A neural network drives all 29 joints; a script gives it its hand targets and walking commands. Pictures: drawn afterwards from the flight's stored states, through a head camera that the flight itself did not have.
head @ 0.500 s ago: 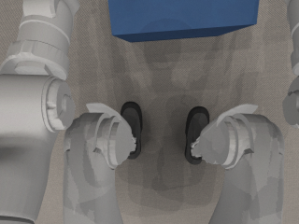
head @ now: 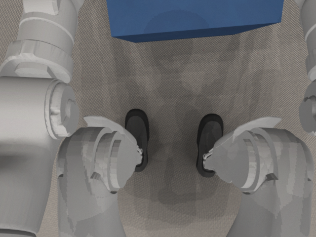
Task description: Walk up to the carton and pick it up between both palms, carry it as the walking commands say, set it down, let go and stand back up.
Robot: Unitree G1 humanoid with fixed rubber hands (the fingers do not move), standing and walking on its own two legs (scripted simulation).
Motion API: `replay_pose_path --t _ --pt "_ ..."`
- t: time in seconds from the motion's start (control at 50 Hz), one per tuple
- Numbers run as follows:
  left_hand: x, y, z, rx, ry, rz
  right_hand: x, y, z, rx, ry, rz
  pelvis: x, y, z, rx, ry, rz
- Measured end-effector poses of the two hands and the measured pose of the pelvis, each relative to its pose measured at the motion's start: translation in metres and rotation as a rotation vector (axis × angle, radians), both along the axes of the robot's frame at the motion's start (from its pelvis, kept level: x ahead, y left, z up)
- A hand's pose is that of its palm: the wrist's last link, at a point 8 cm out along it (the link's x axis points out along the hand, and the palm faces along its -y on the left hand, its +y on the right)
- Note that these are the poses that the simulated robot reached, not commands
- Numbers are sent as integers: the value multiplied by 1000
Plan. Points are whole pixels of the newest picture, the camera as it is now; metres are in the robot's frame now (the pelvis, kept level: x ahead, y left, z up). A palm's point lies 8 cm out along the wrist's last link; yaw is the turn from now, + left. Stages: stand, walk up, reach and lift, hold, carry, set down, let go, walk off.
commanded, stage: reach and lift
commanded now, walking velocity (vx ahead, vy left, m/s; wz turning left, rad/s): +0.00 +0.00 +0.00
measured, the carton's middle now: out of the picture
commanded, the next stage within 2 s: none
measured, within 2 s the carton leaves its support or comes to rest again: leaves its support in 1.30 s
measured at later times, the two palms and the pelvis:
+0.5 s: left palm out of the picture +0.57 +0.16 -0.18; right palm out of the picture +0.57 -0.19 -0.19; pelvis +0.00 +0.00 +0.00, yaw +0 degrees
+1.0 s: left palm out of the picture +0.57 +0.16 -0.19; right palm out of the picture +0.57 -0.19 -0.19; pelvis +0.00 +0.00 +0.00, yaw -1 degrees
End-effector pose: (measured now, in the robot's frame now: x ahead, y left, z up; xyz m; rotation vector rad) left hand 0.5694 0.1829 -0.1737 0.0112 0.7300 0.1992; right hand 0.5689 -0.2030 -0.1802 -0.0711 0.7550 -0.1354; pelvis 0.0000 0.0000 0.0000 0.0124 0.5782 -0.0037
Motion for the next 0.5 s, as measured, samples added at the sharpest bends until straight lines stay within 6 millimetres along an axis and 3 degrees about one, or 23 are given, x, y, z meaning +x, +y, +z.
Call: replay_pose_path --t 0.22,0.4,0.5 --pt "-17 3 -22 18 87 -13 -2 10 -9 2 33 59 3 0 1 1 8 -1" --pt "4 -12 -2 20 7 -76 -2 13 -9 4 31 71 2 -1 1 2 7 -3" --pt "4 -22 -5 1 21 -85 -2 13 -9 -3 29 81 3 -1 1 4 7 -6"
